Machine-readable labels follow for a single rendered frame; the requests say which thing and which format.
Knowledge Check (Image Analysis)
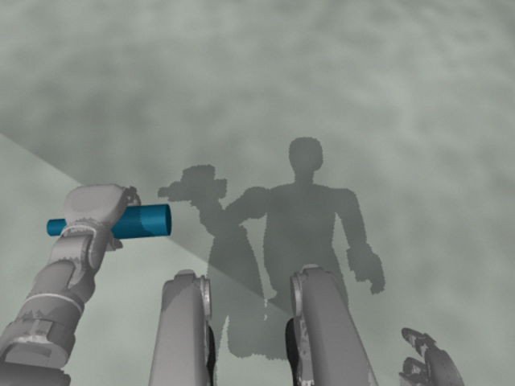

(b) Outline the bottle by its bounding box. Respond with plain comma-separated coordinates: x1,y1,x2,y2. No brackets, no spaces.
47,204,171,240

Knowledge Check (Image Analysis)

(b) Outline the right robot hand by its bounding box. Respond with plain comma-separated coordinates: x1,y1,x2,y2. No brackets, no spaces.
398,328,464,386

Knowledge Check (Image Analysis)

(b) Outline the left robot hand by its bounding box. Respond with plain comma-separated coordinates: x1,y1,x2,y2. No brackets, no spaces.
63,184,141,252

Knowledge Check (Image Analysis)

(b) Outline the right robot foot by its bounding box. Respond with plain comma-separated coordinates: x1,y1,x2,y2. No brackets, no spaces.
286,318,314,386

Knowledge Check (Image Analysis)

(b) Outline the left robot arm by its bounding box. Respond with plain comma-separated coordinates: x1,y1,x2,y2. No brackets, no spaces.
0,221,109,386

